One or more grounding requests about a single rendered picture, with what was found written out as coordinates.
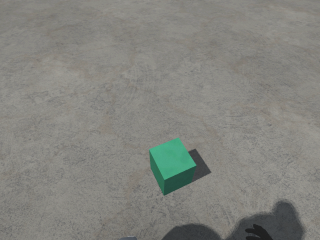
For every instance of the carton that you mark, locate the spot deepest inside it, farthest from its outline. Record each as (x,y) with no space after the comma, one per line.
(172,165)

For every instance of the robot right hand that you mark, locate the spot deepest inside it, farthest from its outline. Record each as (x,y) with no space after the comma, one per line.
(259,231)

